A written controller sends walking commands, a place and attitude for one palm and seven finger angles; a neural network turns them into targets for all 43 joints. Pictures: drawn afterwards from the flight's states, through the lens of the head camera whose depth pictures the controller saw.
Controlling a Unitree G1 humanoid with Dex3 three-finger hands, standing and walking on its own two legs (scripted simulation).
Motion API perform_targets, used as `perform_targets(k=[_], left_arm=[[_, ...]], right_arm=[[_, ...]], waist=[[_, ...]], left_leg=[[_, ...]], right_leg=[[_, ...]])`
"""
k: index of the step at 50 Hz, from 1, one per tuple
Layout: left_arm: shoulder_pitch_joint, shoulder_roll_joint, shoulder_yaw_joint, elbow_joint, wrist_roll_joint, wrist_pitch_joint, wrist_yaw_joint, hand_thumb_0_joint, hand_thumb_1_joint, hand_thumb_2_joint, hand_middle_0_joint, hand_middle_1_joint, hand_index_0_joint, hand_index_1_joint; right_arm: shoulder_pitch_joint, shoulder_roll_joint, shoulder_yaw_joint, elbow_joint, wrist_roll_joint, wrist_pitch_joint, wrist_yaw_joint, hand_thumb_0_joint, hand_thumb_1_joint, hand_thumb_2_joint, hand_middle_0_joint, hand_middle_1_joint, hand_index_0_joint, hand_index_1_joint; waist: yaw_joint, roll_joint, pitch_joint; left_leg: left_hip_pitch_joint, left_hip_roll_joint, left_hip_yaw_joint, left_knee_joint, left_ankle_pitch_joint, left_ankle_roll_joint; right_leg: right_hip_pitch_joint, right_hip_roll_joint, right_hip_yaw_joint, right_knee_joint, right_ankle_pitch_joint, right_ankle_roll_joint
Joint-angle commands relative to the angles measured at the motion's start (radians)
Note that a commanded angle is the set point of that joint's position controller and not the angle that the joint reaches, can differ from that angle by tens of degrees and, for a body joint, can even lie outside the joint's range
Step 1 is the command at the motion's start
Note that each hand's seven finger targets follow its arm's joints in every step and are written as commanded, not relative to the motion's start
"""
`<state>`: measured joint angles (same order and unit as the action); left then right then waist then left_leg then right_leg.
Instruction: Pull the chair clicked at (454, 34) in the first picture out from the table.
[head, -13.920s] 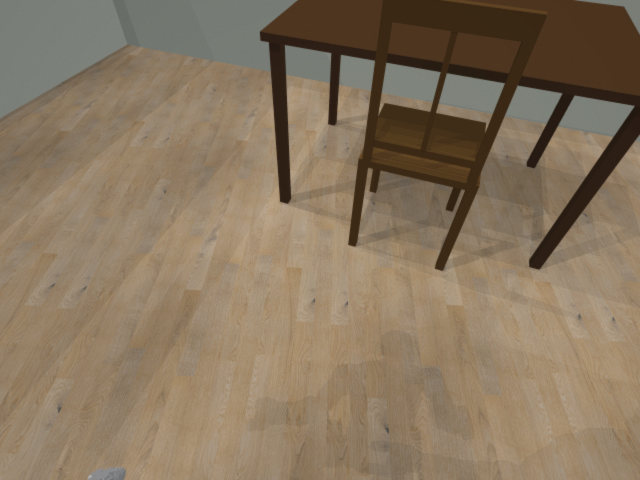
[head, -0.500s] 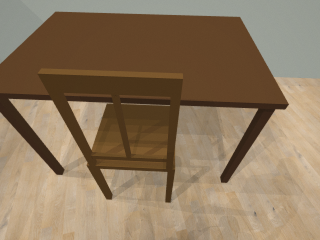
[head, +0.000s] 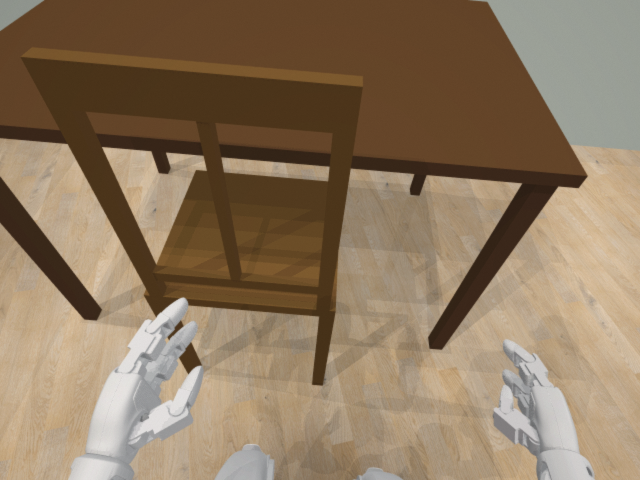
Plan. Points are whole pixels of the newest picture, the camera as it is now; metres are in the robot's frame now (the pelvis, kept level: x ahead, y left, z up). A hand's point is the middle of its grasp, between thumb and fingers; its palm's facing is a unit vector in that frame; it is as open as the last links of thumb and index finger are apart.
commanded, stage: raise the hand toward the chair's back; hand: left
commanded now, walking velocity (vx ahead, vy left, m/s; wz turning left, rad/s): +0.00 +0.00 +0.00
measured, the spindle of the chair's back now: (224, 213) +0.50 +0.18 +0.02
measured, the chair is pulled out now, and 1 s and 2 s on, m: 0.00 0.00 0.00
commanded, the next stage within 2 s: aim the fingers beside a spindle in 1.74 s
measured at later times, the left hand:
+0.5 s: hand (153, 396) +0.21 +0.20 +0.02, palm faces +0.00 -1.00 -0.05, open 13.1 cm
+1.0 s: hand (134, 378) +0.23 +0.22 +0.04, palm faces -0.01 -1.00 -0.06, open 16.7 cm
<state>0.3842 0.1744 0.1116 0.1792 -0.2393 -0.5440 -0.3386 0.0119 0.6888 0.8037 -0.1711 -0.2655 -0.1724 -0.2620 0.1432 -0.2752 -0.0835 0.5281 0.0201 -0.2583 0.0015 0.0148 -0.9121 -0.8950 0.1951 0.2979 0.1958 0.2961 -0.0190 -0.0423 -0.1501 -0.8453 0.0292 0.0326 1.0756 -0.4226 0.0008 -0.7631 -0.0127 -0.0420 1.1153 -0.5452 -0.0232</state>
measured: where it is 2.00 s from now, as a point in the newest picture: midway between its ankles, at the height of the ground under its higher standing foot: outside the picture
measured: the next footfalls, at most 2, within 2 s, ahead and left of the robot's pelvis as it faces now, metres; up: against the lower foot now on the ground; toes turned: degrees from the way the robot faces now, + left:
none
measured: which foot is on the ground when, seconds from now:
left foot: down 0.00-1.00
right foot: down 0.00-1.00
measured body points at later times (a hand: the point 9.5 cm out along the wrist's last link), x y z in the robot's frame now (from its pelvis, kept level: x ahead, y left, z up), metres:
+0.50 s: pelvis +0.00 +0.00 -0.02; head +0.08 +0.00 +0.43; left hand +0.20 +0.25 +0.03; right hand +0.16 -0.23 -0.12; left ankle +0.06 +0.12 -0.66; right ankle +0.01 -0.10 -0.66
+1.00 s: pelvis +0.01 +0.02 -0.01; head +0.07 +0.04 +0.44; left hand +0.22 +0.27 +0.04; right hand +0.21 -0.20 -0.07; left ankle +0.06 +0.12 -0.66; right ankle +0.01 -0.10 -0.66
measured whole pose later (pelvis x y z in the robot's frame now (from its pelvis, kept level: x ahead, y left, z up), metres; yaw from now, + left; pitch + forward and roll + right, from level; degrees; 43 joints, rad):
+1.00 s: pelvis +0.01 +0.02 -0.01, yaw +1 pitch +15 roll -4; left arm 0.38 0.26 0.18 0.00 -0.26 -0.39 -0.28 0.00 -0.45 0.33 -0.06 -0.09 -0.06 -0.09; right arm 0.19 -0.21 0.02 0.51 0.02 -0.18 -0.04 0.01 -0.90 -0.89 0.20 0.30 0.20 0.30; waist -0.01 0.03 -0.15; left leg -0.96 0.03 -0.02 1.16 -0.46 0.03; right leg -0.82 0.00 -0.09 1.11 -0.55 0.00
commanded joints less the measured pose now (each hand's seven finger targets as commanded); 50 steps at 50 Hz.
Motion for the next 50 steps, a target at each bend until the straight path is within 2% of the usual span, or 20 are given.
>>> perform_targets(k=[1, 3, 4, 5, 6, 8, 10, 14, 16, 19, 21, 24, 29, 30, 32, 37, 42, 44, 49, 50], left_arm=[[0.125, 0.143, 0.135, -0.380, -0.055, -0.005, 0.042, 0.000, 0.457, 0.710, -0.156, -0.230, -0.156, -0.230], [0.045, 0.156, 0.114, -0.536, -0.035, -0.042, 0.080, 0.000, 0.410, 0.690, -0.151, -0.223, -0.151, -0.223], [-0.013, 0.176, 0.107, -0.583, -0.029, -0.062, 0.083, 0.000, 0.387, 0.680, -0.149, -0.219, -0.149, -0.219], [-0.031, 0.164, 0.085, -0.590, -0.019, -0.083, 0.076, 0.000, 0.363, 0.670, -0.146, -0.216, -0.146, -0.216], [-0.022, 0.136, 0.050, -0.551, -0.020, -0.093, 0.060, 0.000, 0.340, 0.660, -0.144, -0.212, -0.144, -0.212], [-0.038, 0.133, 0.024, -0.513, -0.024, -0.088, 0.018, 0.000, 0.293, 0.640, -0.139, -0.205, -0.139, -0.205], [-0.025, 0.153, 0.043, -0.443, -0.038, -0.034, -0.027, 0.000, 0.247, 0.620, -0.135, -0.197, -0.135, -0.197], [0.085, 0.206, 0.162, -0.342, -0.078, 0.121, -0.052, 0.000, 0.153, 0.580, -0.125, -0.183, -0.125, -0.183], [0.093, 0.214, 0.208, -0.384, -0.099, 0.152, -0.034, 0.000, 0.107, 0.560, -0.121, -0.175, -0.121, -0.175], [0.097, 0.203, 0.216, -0.393, -0.102, 0.137, 0.009, 0.000, 0.037, 0.530, -0.114, -0.164, -0.114, -0.164], [0.086, 0.176, 0.181, -0.396, -0.090, 0.101, 0.028, 0.000, -0.010, 0.510, -0.109, -0.157, -0.109, -0.157], [0.072, 0.177, 0.170, -0.344, -0.075, 0.060, 0.042, 0.000, -0.080, 0.480, -0.102, -0.146, -0.102, -0.146], [0.038, 0.195, 0.149, -0.348, -0.069, 0.033, 0.032, 0.000, -0.197, 0.430, -0.090, -0.128, -0.090, -0.128], [0.023, 0.196, 0.145, -0.398, -0.070, 0.024, 0.033, 0.000, -0.220, 0.420, -0.088, -0.124, -0.088, -0.124], [0.048, 0.200, 0.160, -0.385, -0.071, 0.030, 0.049, 0.000, -0.267, 0.400, -0.083, -0.117, -0.083, -0.117], [0.035, 0.193, 0.148, -0.408, -0.055, 0.042, 0.074, 0.000, -0.383, 0.350, -0.072, -0.098, -0.072, -0.098], [0.009, 0.186, 0.127, -0.388, -0.038, 0.070, 0.077, 0.000, -0.500, 0.300, -0.060, -0.080, -0.060, -0.080], [-0.020, 0.193, 0.125, -0.368, -0.032, 0.083, 0.074, 0.000, -0.500, 0.300, -0.060, -0.080, -0.060, -0.080], [-0.074, 0.226, 0.155, -0.371, -0.036, 0.089, 0.067, 0.000, -0.500, 0.300, -0.060, -0.080, -0.060, -0.080], [-0.084, 0.214, 0.149, -0.373, -0.039, 0.091, 0.063, 0.000, -0.500, 0.300, -0.060, -0.080, -0.060, -0.080]], right_arm=[[-0.050, -0.067, -0.026, -0.212, 0.007, 0.007, -0.015, 0.000, -0.900, -0.900, 0.200, 0.300, 0.200, 0.300], [-0.010, -0.055, -0.020, -0.196, -0.006, 0.016, -0.029, 0.000, -0.900, -0.900, 0.200, 0.300, 0.200, 0.300], [0.013, -0.059, -0.014, -0.181, -0.014, 0.023, -0.036, 0.000, -0.900, -0.900, 0.200, 0.300, 0.200, 0.300], [0.014, -0.056, -0.013, -0.165, -0.015, 0.021, -0.044, 0.000, -0.900, -0.900, 0.200, 0.300, 0.200, 0.300], [0.015, -0.055, -0.007, -0.149, -0.014, 0.016, -0.048, 0.000, -0.900, -0.900, 0.200, 0.300, 0.200, 0.300], [0.017, -0.068, 0.003, -0.129, -0.011, 0.001, -0.054, 0.000, -0.900, -0.900, 0.200, 0.300, 0.200, 0.300], [0.012, -0.073, 0.008, -0.117, -0.001, -0.007, -0.064, 0.000, -0.900, -0.900, 0.200, 0.300, 0.200, 0.300], [-0.026, -0.065, 0.007, -0.125, 0.018, 0.009, -0.078, 0.000, -0.900, -0.900, 0.200, 0.300, 0.200, 0.300], [-0.028, -0.051, 0.009, -0.131, 0.020, 0.020, -0.082, 0.000, -0.900, -0.900, 0.200, 0.300, 0.200, 0.300], [-0.037, -0.037, 0.012, -0.122, 0.015, 0.018, -0.082, 0.000, -0.900, -0.900, 0.200, 0.300, 0.200, 0.300], [-0.019, -0.038, 0.012, -0.113, 0.013, 0.014, -0.079, 0.000, -0.900, -0.900, 0.200, 0.300, 0.200, 0.300], [-0.018, -0.050, 0.008, -0.099, 0.012, 0.003, -0.077, 0.000, -0.900, -0.900, 0.200, 0.300, 0.200, 0.300], [0.012, -0.075, 0.006, -0.107, 0.019, -0.011, -0.078, 0.000, -0.900, -0.900, 0.200, 0.300, 0.200, 0.300], [0.019, -0.077, 0.008, -0.114, 0.017, -0.015, -0.077, 0.000, -0.900, -0.900, 0.200, 0.300, 0.200, 0.300], [0.024, -0.076, 0.006, -0.115, 0.016, -0.012, -0.076, 0.000, -0.900, -0.900, 0.200, 0.300, 0.200, 0.300], [0.030, -0.081, 0.008, -0.124, 0.014, 0.003, -0.068, 0.000, -0.900, -0.900, 0.200, 0.300, 0.200, 0.300], [0.035, -0.087, 0.017, -0.139, 0.011, 0.021, -0.058, 0.000, -0.900, -0.900, 0.200, 0.300, 0.200, 0.300], [0.039, -0.092, 0.022, -0.143, 0.011, 0.029, -0.059, 0.000, -0.900, -0.900, 0.200, 0.300, 0.200, 0.300], [0.046, -0.099, 0.031, -0.151, 0.010, 0.032, -0.062, 0.000, -0.900, -0.900, 0.200, 0.300, 0.200, 0.300], [0.049, -0.099, 0.035, -0.155, 0.010, 0.033, -0.062, 0.000, -0.900, -0.900, 0.200, 0.300, 0.200, 0.300]], waist=[[0.072, 0.135, -0.175], [0.030, 0.170, -0.224], [0.000, 0.133, -0.226], [-0.013, 0.149, -0.227], [-0.033, 0.153, -0.186], [-0.053, 0.146, -0.170], [-0.049, 0.103, -0.178], [0.021, 0.055, -0.257], [0.035, 0.015, -0.305], [0.047, 0.034, -0.283], [0.025, 0.026, -0.240], [0.014, 0.010, -0.188], [0.007, 0.065, -0.178], [0.012, 0.108, -0.217], [0.016, 0.097, -0.220], [0.013, 0.148, -0.219], [-0.001, 0.137, -0.192], [-0.008, 0.135, -0.170], [-0.011, 0.116, -0.191], [-0.009, 0.128, -0.194]], left_leg=[[0.078, -0.042, -0.015, -0.045, 0.092, 0.021], [0.106, -0.028, -0.032, 0.006, 0.173, 0.032], [0.091, -0.022, -0.046, 0.035, 0.185, 0.035], [0.090, -0.018, -0.051, 0.056, 0.194, 0.037], [0.076, -0.013, -0.057, 0.068, 0.175, 0.037], [0.046, -0.009, -0.065, 0.085, 0.134, 0.041], [0.017, -0.010, -0.068, 0.091, 0.112, 0.042], [0.005, -0.018, -0.060, 0.058, 0.128, 0.039], [0.008, -0.020, -0.058, 0.042, 0.157, 0.038], [0.033, -0.015, -0.066, 0.017, 0.184, 0.034], [0.034, -0.015, -0.066, 0.002, 0.163, 0.033], [0.011, -0.014, -0.066, -0.005, 0.119, 0.034], [0.056, -0.014, -0.068, -0.043, 0.079, 0.035], [0.088, -0.015, -0.068, -0.053, 0.094, 0.036], [0.106, -0.015, -0.072, -0.071, 0.105, 0.033], [0.162, -0.010, -0.080, -0.093, 0.130, 0.027], [0.183, -0.004, -0.096, -0.112, 0.133, 0.021], [0.178, -0.004, -0.102, -0.119, 0.102, 0.022], [0.194, -0.003, -0.108, -0.124, 0.093, 0.023], [0.198, -0.004, -0.109, -0.131, 0.092, 0.021]], right_leg=[[0.009, 0.013, 0.065, -0.154, 0.135, -0.011], [-0.020, 0.020, 0.061, -0.123, 0.255, -0.006], [-0.047, 0.030, 0.056, -0.101, 0.282, -0.003], [-0.080, 0.030, 0.058, -0.096, 0.284, -0.003], [-0.121, 0.033, 0.049, -0.097, 0.256, -0.002], [-0.160, 0.036, 0.046, -0.106, 0.196, -0.002], [-0.140, 0.036, 0.060, -0.127, 0.165, 0.003], [-0.009, 0.024, 0.087, -0.168, 0.151, 0.013], [0.061, 0.007, 0.095, -0.175, 0.214, 0.030], [0.045, 0.014, 0.062, -0.154, 0.251, 0.024], [0.007, 0.014, 0.049, -0.162, 0.218, 0.023], [-0.040, 0.016, 0.047, -0.172, 0.129, 0.019], [-0.075, 0.026, 0.019, -0.171, 0.064, 0.003], [-0.067, 0.025, 0.010, -0.162, 0.088, 0.000], [-0.057, 0.029, -0.006, -0.161, 0.108, -0.001], [-0.066, 0.035, -0.032, -0.150, 0.146, -0.004], [-0.076, 0.040, -0.048, -0.153, 0.154, -0.004], [-0.087, 0.043, -0.048, -0.160, 0.134, -0.004], [-0.075, 0.045, -0.047, -0.170, 0.133, -0.003], [-0.072, 0.043, -0.049, -0.169, 0.131, -0.003]])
